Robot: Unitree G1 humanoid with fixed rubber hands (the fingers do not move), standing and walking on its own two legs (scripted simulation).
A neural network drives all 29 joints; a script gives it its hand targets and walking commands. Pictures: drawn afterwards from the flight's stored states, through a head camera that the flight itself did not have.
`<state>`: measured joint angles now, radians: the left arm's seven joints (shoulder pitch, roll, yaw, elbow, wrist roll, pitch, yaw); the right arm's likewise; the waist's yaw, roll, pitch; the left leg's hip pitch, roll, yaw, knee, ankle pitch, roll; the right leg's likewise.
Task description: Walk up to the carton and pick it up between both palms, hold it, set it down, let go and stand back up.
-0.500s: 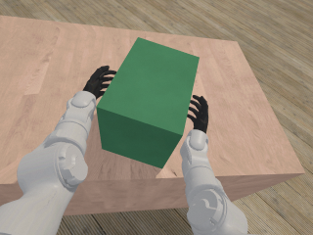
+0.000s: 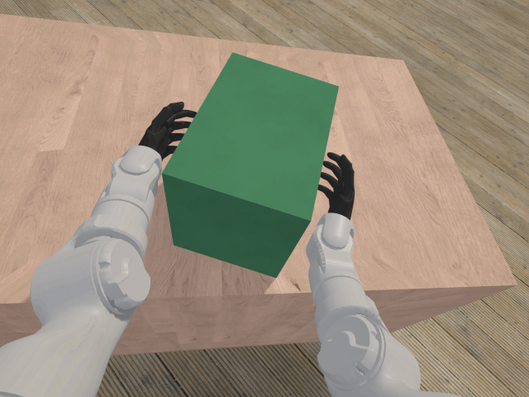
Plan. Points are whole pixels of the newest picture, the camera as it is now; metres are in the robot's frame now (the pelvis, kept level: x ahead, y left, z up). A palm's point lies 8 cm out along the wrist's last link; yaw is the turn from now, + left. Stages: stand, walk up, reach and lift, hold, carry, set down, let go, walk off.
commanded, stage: set down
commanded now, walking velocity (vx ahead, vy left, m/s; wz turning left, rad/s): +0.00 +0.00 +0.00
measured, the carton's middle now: (254, 167) +0.51 -0.04 -0.01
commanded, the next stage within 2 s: none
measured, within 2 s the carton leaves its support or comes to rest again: neither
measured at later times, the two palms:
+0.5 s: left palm (165, 150) +0.50 +0.12 +0.04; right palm (348, 217) +0.38 -0.18 +0.03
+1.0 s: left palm (141, 137) +0.50 +0.15 +0.07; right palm (376, 214) +0.37 -0.21 +0.06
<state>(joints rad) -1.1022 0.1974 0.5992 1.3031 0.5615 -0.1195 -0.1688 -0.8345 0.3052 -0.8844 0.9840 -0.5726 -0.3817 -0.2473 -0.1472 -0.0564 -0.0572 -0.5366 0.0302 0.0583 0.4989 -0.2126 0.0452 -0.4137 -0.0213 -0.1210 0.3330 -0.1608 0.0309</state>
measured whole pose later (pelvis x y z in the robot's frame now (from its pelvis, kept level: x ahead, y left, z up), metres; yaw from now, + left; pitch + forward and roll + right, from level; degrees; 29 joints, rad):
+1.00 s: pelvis -0.03 +0.02 -0.03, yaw -5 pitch +24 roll -5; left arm -1.30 0.45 -0.31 1.72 -0.38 -0.23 -0.08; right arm -1.03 0.00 -0.26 1.34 0.12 -0.18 -0.27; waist -0.26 0.00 -0.26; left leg -0.90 0.02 -0.01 0.78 -0.30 0.04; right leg -0.81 -0.01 -0.07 0.61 -0.22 0.04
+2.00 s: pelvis -0.02 +0.00 +0.00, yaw -6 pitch +7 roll -2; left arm -1.04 0.50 -0.07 1.31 -0.26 0.04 -0.16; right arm -0.75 0.04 -0.04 0.85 0.24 0.08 -0.38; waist -0.17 -0.06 -0.08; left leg -0.39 0.02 0.03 0.48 -0.21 0.03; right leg -0.34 0.00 -0.04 0.35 -0.13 0.03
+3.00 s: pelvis -0.01 +0.00 +0.00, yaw -8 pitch -4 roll -2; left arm -0.36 0.51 0.04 0.57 -0.25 0.11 -0.23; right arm -0.10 0.07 0.09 0.30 0.21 0.00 -0.46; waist 0.01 -0.04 0.12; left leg -0.15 0.04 0.06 0.50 -0.27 0.03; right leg -0.10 0.01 -0.01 0.34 -0.17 0.02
